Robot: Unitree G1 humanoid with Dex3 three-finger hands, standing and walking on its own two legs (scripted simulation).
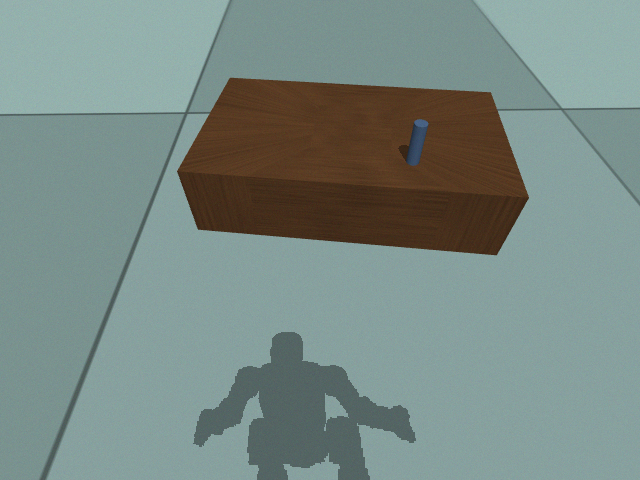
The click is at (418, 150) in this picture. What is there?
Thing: slim round
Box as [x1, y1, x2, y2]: [406, 119, 427, 165]
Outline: 421,119 414,121 406,159 407,163 412,165 418,163 427,127 427,122
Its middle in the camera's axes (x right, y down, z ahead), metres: +0.36 -0.35 +1.43
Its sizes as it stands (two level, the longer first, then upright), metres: 0.051 0.051 0.171
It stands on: a support 0.33 m high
